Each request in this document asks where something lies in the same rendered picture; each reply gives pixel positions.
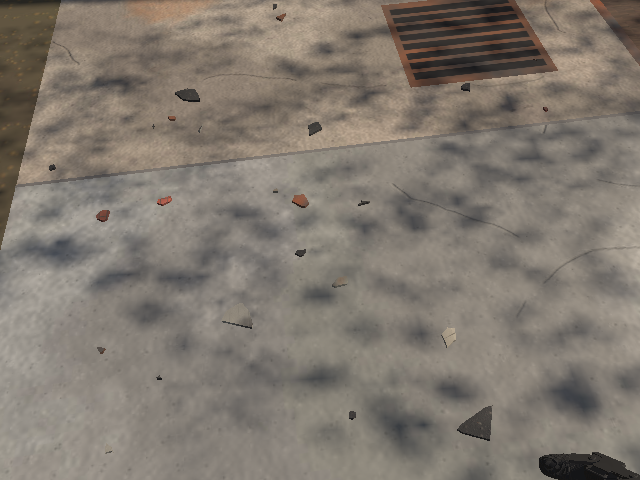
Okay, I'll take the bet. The robot right hand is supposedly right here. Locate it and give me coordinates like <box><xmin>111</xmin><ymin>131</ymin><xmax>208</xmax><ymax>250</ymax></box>
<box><xmin>539</xmin><ymin>452</ymin><xmax>640</xmax><ymax>480</ymax></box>

